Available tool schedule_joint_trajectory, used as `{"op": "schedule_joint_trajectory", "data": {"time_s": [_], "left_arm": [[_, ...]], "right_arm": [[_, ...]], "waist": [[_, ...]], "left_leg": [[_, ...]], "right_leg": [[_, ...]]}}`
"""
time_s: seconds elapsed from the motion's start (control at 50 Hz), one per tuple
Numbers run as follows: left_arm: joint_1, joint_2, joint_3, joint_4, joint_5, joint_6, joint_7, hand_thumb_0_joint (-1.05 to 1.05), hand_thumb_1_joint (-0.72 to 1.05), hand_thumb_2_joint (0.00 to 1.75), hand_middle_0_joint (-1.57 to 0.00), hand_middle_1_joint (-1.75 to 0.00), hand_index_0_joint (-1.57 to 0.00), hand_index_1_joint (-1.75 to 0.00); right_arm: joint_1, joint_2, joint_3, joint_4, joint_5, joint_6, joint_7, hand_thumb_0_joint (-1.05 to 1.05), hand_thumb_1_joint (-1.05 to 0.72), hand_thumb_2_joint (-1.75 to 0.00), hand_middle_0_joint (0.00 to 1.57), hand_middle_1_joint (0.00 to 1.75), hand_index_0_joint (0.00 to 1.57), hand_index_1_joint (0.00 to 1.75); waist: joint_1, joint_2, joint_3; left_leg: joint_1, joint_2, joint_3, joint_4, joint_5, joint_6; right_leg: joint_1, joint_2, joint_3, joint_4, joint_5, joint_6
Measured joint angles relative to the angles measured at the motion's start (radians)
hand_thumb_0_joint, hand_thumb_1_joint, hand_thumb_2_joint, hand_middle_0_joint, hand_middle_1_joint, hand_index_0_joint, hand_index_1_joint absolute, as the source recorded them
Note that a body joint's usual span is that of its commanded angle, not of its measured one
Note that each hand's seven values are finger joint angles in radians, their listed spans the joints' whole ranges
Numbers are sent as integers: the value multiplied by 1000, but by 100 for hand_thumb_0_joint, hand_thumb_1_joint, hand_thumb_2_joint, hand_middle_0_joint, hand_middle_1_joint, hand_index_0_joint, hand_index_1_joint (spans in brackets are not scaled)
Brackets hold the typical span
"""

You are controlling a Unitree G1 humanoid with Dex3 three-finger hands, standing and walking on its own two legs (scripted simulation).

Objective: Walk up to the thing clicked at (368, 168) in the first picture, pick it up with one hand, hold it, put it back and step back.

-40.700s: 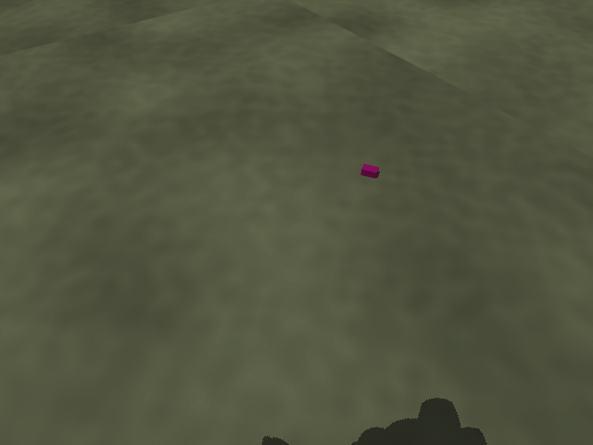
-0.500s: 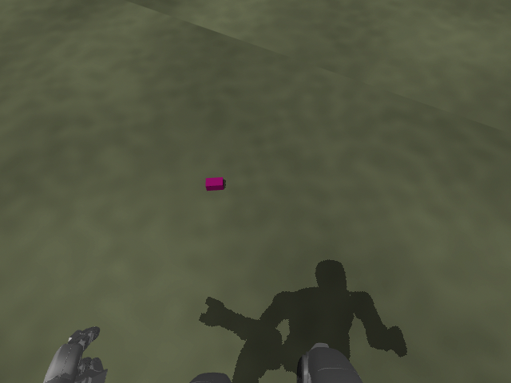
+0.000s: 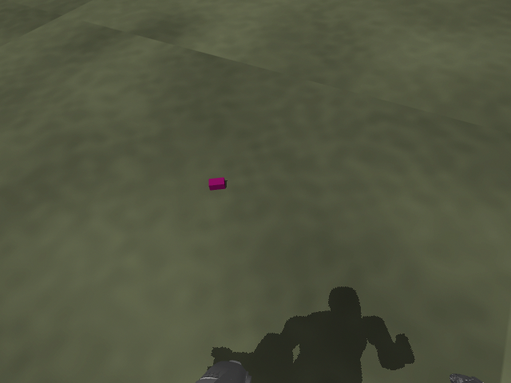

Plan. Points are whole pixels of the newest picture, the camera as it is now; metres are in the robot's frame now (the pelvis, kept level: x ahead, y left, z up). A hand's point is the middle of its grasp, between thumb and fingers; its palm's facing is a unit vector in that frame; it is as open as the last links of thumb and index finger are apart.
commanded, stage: step back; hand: left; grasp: from above
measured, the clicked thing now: (217, 183) +1.07 +0.31 -0.74
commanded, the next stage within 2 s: stand in 0.98 s
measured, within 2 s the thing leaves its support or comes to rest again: neither
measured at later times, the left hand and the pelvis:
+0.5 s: hand out of the picture +0.04 +0.27 -0.14, palm faces +0.07 -0.92 -0.38, open 7.4 cm; pelvis -0.01 +0.01 +0.00, yaw +3 degrees
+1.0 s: hand out of the picture +0.12 +0.30 -0.14, palm faces +0.02 -0.93 -0.36, open 7.4 cm; pelvis +0.03 +0.04 +0.01, yaw +1 degrees
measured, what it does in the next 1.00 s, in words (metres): steps on the spot: left foot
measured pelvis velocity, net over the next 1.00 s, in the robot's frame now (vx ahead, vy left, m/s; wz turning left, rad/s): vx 0.03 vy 0.04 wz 0.02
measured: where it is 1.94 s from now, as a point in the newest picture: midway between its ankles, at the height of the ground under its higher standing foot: outside the picture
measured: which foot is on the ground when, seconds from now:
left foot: up 0.00-0.10, down 0.12-1.00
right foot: down 0.00-1.00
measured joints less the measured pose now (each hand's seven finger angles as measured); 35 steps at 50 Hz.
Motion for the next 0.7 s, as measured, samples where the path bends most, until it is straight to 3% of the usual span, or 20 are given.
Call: {"op": "schedule_joint_trajectory", "data": {"time_s": [0.1, 0.16, 0.2, 0.28, 0.32, 0.36, 0.42, 0.46, 0.56, 0.62, 0.68, 0.7], "left_arm": [[-12, 20, 8, -14, 4, -13, -7, 1, 90, 89, -21, -30, -21, -30], [-19, 42, 4, -6, -5, -3, -9, 1, 90, 89, -21, -30, -21, -30], [-11, 47, 2, 16, -15, 5, -12, 1, 90, 89, -21, -30, -21, -30], [-8, 65, 5, 43, -27, -1, -20, 1, 90, 89, -21, -30, -21, -30], [-9, 65, 6, 51, -27, -14, -22, 1, 91, 89, -21, -30, -21, -30], [-20, 49, 7, 62, -20, -26, -18, 1, 91, 89, -21, -30, -21, -30], [-25, 29, 4, 56, -11, -46, -15, 1, 91, 89, -21, -30, -21, -30], [-29, 15, 0, 47, -13, -54, -12, 1, 90, 89, -21, -30, -21, -30], [-37, 7, -13, 47, -16, -52, -12, 1, 90, 89, -21, -30, -21, -30], [-49, 18, -21, 51, -24, -32, -11, 1, 90, 89, -21, -30, -21, -30], [-60, 29, -25, 71, -39, -14, -7, 1, 90, 89, -21, -30, -21, -30], [-63, 33, -26, 78, -40, -13, -6, 1, 90, 89, -21, -30, -21, -30]], "right_arm": [[66, 4, -6, 63, -14, -10, 15, 0, -91, -90, 20, 30, 20, 30], [70, 29, -12, 92, -20, -27, 20, 0, -91, -90, 20, 30, 20, 30], [79, 40, -9, 92, -24, -41, 26, 0, -91, -90, 20, 30, 20, 30], [79, 65, 5, 86, -28, -63, 28, 0, -91, -90, 20, 30, 21, 30], [73, 65, 7, 83, -28, -59, 31, 0, -90, -90, 20, 30, 21, 30], [66, 54, 5, 81, -22, -48, 30, 0, -90, -90, 20, 30, 21, 30], [63, 45, 1, 87, -18, -33, 22, 0, -90, -90, 20, 30, 21, 30], [59, 35, -2, 89, -15, -35, 20, 0, -91, -90, 20, 30, 21, 30], [45, 16, -10, 91, -16, -54, 23, 0, -91, -90, 20, 30, 20, 30], [31, 19, -17, 100, -22, -63, 18, 0, -91, -90, 20, 30, 20, 30], [10, 41, -5, 110, -23, -64, 15, 0, -91, -90, 20, 30, 20, 30], [2, 49, 1, 113, -22, -63, 16, 0, -91, -90, 20, 30, 20, 30]], "waist": [[-5, -3, -24], [-6, -45, -14], [-19, -46, -34], [-36, -63, -45], [-39, -60, -47], [-43, -27, -39], [-33, -10, -51], [-23, -9, -45], [-17, -14, -34], [-20, -36, -25], [-22, -58, -31], [-23, -60, -31]], "left_leg": [[161, 45, 63, -286, -52, 2], [223, 25, 94, -423, 129, 12], [216, 32, 96, -426, 134, 28], [232, 52, 103, -455, 149, 22], [230, 66, 106, -439, 139, 11], [221, 96, 93, -391, 110, 0], [161, 75, 52, -239, -27, 16], [120, 57, 51, -163, -41, 19], [104, 87, 101, -279, 15, 15], [144, 79, 127, -402, 201, 9], [145, 75, 148, -390, 177, 14], [148, 79, 150, -390, 169, 14]], "right_leg": [[-23, -28, -47, 14, 3, 6], [-30, -56, -31, 39, -14, 19], [-50, -35, -15, 86, -104, 19], [-54, -19, -9, 114, -122, 14], [-15, -18, -21, 14, -93, 12], [23, 8, -41, -59, 45, 12], [23, 19, -54, -52, 41, 1], [33, 9, -53, -60, 37, -1], [45, -19, -55, -63, 25, 25], [28, -44, -43, 1, -19, 44], [16, -38, -10, 29, -86, 26], [25, -32, -7, 11, -67, 24]]}}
